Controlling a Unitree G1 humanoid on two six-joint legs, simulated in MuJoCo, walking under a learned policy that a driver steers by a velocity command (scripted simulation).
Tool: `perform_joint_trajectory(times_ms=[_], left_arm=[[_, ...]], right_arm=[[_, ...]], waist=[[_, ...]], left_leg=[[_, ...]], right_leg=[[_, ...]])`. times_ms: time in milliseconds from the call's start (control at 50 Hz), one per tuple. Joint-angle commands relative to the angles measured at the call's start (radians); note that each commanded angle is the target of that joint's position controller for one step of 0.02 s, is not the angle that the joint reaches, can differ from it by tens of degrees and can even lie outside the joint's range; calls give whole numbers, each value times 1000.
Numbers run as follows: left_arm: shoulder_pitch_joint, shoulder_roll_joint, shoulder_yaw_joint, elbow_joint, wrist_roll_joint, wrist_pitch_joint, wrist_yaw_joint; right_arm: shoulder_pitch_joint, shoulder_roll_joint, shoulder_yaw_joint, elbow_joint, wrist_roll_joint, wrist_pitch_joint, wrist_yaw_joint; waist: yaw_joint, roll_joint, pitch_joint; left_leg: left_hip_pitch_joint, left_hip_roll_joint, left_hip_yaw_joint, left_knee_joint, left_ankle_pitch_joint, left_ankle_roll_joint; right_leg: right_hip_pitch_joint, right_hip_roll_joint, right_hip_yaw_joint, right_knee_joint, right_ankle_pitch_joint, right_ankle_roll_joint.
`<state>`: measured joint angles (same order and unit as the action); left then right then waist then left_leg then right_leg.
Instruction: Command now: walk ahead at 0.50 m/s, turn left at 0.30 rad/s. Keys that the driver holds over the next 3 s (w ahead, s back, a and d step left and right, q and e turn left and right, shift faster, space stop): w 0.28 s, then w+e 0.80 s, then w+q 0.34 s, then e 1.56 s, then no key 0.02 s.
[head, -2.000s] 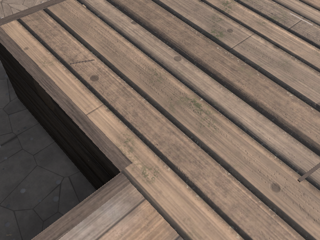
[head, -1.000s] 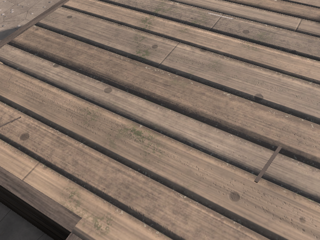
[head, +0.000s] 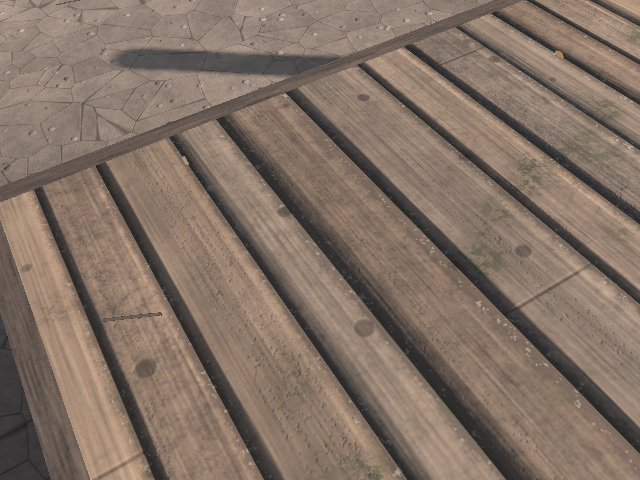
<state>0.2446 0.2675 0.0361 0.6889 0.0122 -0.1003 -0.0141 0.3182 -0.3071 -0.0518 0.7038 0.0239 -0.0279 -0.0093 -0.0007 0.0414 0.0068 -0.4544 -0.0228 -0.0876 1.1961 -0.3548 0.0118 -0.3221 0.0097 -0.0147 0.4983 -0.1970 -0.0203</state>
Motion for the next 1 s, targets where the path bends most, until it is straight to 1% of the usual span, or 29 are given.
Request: perform_joint_trajectory(times_ms=[20, 100, 180, 240, 300, 340, 360, 380, 400, 420, 440, 460, 500, 540, 580, 620, 720, 760, 780, 820, 840, 860, 880, 900, 920, 940, 960, 980, 1000], left_arm=[[41, 106, 31, -21, -6, -14, 0], [70, 158, 46, 11, -21, -7, 2], [106, 192, 50, 45, -31, 10, 8], [153, 209, 53, 76, -39, 23, 7], [158, 222, 58, 101, -51, 42, 12], [123, 224, 53, 94, -53, 47, 17], [104, 182, 34, 72, -37, 40, 18], [206, 55, -3, 41, -18, 24, 15], [189, 132, 11, 55, -39, 12, 12], [107, 188, 33, 31, -65, 11, 9], [57, 182, 31, 16, -63, 13, 10], [51, 163, 32, 20, -47, 21, 10], [94, 134, 32, 44, -43, 44, 5], [99, 100, 26, 51, -41, 68, 7], [59, 91, 27, 35, -34, 73, 13], [20, 80, 24, 19, -39, 69, 6], [-159, 47, 6, -61, -29, 65, -25], [-210, 48, 6, -96, -30, 67, -38], [-229, 59, 9, -108, -22, 69, -42], [-221, 81, 21, -127, -23, 73, -48], [-175, 97, 34, -126, -19, 78, -45], [-69, 131, 55, -105, -21, 82, -41], [109, 188, 91, -57, -25, 87, -29], [232, 277, 121, -39, -35, 97, -6], [158, 336, 118, -80, -34, 81, -8], [172, 248, 97, -82, -28, 66, -18], [145, 208, 84, -76, -19, 55, -16], [83, 182, 76, -81, -20, 49, -14], [24, 145, 65, -94, -17, 47, -9]], right_arm=[[-35, -49, -14, -92, -5, -15, 7], [-134, -9, 8, -116, -23, -23, 21], [-254, 6, 21, -133, -13, -42, 39], [-325, -8, 18, -156, -4, -48, 49], [-336, -32, 7, -171, -1, -56, 58], [-143, -91, -27, -117, -15, -56, 49], [35, -149, -50, -83, -27, -52, 36], [96, -243, -67, -80, -45, -43, 27], [122, -170, -51, -75, -37, -42, 26], [75, -125, -35, -65, -27, -43, 26], [14, -91, -23, -65, -23, -45, 28], [-42, -61, -18, -64, -23, -50, 31], [-103, -39, -16, -55, -36, -68, 31], [-116, -41, -22, -29, -37, -87, 34], [-107, -55, -28, 7, -41, -97, 30], [-96, -68, -32, 36, -46, -94, 28], [-24, -127, -48, 84, -32, -79, 19], [7, -134, -51, 107, -19, -64, 19], [16, -139, -53, 111, -8, -56, 15], [7, -171, -63, 117, -3, -41, 8], [-13, -189, -67, 110, 4, -33, 4], [-33, -198, -69, 104, 8, -24, 0], [-50, -183, -61, 94, 11, -21, -5], [-11, -111, -35, 71, -24, -28, -9], [38, -7, 1, 19, -36, -56, 2], [-81, -112, -22, 6, -1, -88, 16], [-138, -120, -23, -23, 28, -105, 24], [-136, -105, -20, -19, 13, -111, 18], [-130, -114, -27, -9, -9, -106, 11]], waist=[[11, -173, 1], [28, -122, 10], [71, -127, 28], [87, -132, 45], [56, -139, 41], [-66, -112, -67], [-148, -67, -199], [-97, 186, -327], [-136, 171, -366], [-127, 119, -209], [-99, 77, -122], [-64, 63, -64], [-7, 91, -33], [14, 52, 0], [15, 24, 23], [4, 18, 34], [-73, -26, 85], [-88, -24, 105], [-89, -15, 101], [-57, 16, 72], [-23, 42, 34], [43, 48, -32], [135, 22, -126], [153, -144, -213], [50, -327, -332], [130, -156, -329], [110, -126, -201], [56, -38, -115], [21, -39, -81]], left_leg=[[-213, 80, -26, -66, 66, -3], [-245, 106, 18, -296, 155, -19], [-160, 85, 67, -530, 316, -23], [-126, 66, 79, -614, 336, -7], [-49, 45, 86, -687, 274, 36], [258, 1, 122, -745, 292, 82], [547, 127, -2, -709, 295, 134], [879, 407, -420, -747, 186, 264], [847, 438, -596, -859, 31, 295], [737, 405, -454, -887, 13, 257], [615, 361, -333, -914, 57, 233], [506, 313, -238, -947, 115, 212], [362, 270, -121, -1024, 188, 196], [299, 271, -28, -1062, 305, 204], [299, 275, 41, -1069, 399, 200], [324, 265, 110, -1068, 439, 189], [416, 289, 203, -1082, 430, 171], [493, 307, 223, -1059, 455, 156], [535, 308, 237, -1029, 481, 144], [567, 317, 263, -934, 715, 116], [571, 320, 273, -847, 918, 106], [550, 304, 296, -689, 1064, 88], [436, 261, 321, -459, 1032, 51], [141, 198, 317, -129, 512, 4], [-230, -26, 156, 201, -228, -49], [-334, 23, -15, 251, -197, -28], [-374, 60, -1, 206, -116, -1], [-330, 104, 0, 106, -44, 1], [-263, 134, -1, 18, 0, -7]], right_leg=[[203, -233, 288, -295, 26, -167], [239, -252, 213, -334, 167, -207], [234, -225, 119, -337, 203, -182], [275, -252, 118, -321, 226, -169], [324, -278, 125, -255, 350, -146], [258, -209, 73, -26, 583, -107], [80, -161, 45, 224, 422, -70], [-306, -1, 0, 597, -236, 3], [-409, -1, 143, 749, -383, 7], [-478, -47, 143, 791, -318, 2], [-468, -87, 116, 764, -236, 3], [-437, -111, 109, 717, -161, 11], [-323, -141, 116, 696, -70, 24], [-312, -143, 120, 686, -35, 38], [-350, -142, 141, 622, 22, 49], [-373, -143, 142, 529, 121, 48], [-368, -133, 43, 252, 236, 17], [-389, -123, 19, 192, 191, -7], [-389, -108, -2, 164, 152, -19], [-315, -65, -48, 138, 58, -54], [-242, -24, -83, 147, 4, -75], [-101, 21, -108, 128, -11, -103], [166, 61, -99, 57, 65, -142], [475, -116, 191, 43, 114, -203], [710, -345, 791, -131, -64, -408], [690, -345, 786, -209, -105, -371], [581, -311, 637, -208, -67, -335], [432, -262, 522, -210, 33, -301], [324, -226, 440, -220, 127, -280]])
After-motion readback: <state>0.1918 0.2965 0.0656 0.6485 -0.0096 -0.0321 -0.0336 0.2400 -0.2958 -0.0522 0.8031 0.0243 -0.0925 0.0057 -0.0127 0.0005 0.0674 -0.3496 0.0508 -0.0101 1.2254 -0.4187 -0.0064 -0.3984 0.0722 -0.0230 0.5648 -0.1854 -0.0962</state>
